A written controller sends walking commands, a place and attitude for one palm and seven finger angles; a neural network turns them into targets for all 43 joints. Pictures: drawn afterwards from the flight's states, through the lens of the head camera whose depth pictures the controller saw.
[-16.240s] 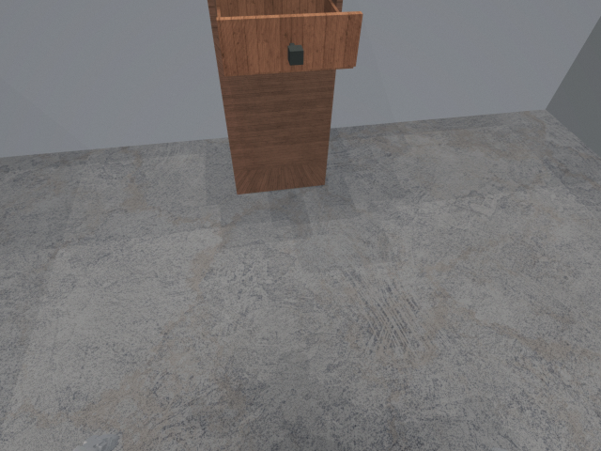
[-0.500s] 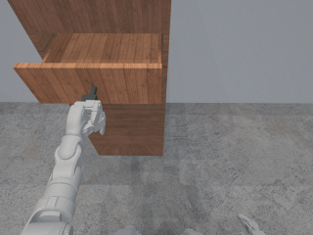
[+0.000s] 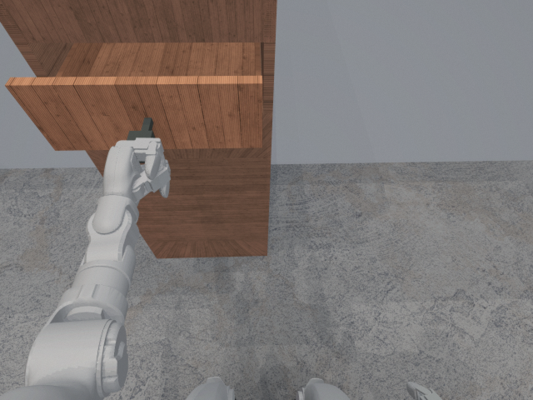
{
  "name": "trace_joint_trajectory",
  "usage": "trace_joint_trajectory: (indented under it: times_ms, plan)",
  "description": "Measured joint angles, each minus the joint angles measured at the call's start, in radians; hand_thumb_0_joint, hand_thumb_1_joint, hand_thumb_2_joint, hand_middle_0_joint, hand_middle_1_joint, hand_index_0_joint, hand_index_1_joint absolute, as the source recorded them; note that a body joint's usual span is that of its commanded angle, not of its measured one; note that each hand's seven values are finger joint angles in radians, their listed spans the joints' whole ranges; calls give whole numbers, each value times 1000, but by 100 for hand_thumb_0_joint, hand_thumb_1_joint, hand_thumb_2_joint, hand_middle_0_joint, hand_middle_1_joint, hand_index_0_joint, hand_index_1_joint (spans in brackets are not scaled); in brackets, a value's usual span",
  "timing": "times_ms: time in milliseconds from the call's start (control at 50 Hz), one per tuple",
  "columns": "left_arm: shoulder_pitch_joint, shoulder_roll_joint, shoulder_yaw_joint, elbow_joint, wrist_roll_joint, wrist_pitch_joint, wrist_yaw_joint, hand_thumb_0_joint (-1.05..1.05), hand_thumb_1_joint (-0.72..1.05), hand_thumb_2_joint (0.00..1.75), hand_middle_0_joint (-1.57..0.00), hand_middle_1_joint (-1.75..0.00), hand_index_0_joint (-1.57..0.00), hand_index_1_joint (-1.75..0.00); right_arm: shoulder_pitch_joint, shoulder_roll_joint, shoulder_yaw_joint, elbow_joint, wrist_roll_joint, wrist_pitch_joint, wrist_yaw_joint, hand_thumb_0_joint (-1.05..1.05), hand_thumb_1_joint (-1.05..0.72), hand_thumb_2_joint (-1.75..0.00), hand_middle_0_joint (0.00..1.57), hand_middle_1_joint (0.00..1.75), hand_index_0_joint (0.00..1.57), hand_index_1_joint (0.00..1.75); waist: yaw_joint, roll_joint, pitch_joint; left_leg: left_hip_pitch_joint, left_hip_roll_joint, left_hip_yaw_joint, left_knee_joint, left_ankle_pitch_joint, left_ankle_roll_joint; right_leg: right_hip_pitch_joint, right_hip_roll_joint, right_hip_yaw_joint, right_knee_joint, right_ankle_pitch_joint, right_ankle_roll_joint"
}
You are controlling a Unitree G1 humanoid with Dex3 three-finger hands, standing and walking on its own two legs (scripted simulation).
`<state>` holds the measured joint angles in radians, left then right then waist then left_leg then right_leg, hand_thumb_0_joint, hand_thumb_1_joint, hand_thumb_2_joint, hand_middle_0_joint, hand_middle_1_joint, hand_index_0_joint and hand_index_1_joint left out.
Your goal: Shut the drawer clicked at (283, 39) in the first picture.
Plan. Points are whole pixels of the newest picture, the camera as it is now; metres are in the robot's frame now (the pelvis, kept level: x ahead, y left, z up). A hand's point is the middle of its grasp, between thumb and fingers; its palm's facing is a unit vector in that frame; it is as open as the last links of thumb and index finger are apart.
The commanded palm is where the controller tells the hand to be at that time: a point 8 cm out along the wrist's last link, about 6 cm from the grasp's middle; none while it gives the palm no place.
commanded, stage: push the drawer shut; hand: left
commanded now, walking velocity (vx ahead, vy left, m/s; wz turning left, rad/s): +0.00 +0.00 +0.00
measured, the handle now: (144, 138) +0.51 +0.19 +0.08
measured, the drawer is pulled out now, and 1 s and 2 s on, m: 0.11 0.00 0.00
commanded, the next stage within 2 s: pull the fist back off the drawer in 1.02 s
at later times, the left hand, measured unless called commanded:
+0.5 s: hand (171, 142) +0.50 +0.15 +0.08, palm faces +0.01 -1.00 -0.03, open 3.7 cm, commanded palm +0.50 +0.20 +0.08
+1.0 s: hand (175, 122) +0.54 +0.15 +0.08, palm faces +0.01 -1.00 -0.03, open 3.6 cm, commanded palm +0.56 +0.20 +0.08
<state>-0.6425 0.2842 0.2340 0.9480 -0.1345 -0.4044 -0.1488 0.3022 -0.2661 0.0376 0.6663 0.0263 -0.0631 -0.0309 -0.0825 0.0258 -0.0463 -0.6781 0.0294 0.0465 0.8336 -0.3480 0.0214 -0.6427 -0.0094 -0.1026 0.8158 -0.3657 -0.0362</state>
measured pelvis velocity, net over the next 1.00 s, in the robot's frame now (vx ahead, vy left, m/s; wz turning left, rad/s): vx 0.00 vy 0.01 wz -0.02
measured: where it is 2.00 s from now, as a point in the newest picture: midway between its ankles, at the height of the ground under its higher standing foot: outside the picture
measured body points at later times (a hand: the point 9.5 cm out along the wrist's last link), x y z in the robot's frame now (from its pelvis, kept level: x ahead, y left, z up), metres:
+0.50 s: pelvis -0.01 +0.00 -0.01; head +0.10 +0.01 +0.42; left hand +0.49 +0.20 +0.08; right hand +0.00 -0.26 -0.13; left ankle +0.04 +0.11 -0.70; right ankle +0.02 -0.10 -0.70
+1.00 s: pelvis +0.00 +0.01 -0.02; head +0.13 +0.02 +0.41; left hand +0.54 +0.20 +0.08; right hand -0.03 -0.25 -0.13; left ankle +0.04 +0.11 -0.70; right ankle +0.02 -0.10 -0.70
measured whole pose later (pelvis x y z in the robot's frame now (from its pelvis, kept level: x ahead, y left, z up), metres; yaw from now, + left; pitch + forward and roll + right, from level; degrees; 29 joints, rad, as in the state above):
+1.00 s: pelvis +0.00 +0.01 -0.02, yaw -1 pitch +21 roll -3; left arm -1.08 0.48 0.37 1.31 0.00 -0.40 -0.10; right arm 0.43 -0.28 0.06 0.67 -0.03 -0.01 0.00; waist -0.21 0.04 -0.08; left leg -0.94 0.05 0.03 0.96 -0.38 0.04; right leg -0.88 0.01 -0.12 0.89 -0.38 -0.03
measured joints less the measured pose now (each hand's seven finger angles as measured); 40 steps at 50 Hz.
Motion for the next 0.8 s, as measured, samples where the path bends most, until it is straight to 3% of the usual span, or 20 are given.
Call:
trace_joint_trajectory:
  times_ms: [400,800]
  plan:
    - [-210,104,92,209,43,-14,4,2,88,89,-140,-160,-157,-160,65,-15,4,9,-18,13,10,1,-90,-90,20,30,20,30,-64,7,-13,-126,16,0,64,-12,4,-122,12,2,47,1,-1]
    - [-392,189,135,329,108,18,44,2,88,89,-140,-160,-157,-160,112,-19,13,0,-54,41,32,1,-90,-90,20,30,20,30,-115,19,-25,-236,20,-5,113,-33,13,-219,16,-1,73,-7,8]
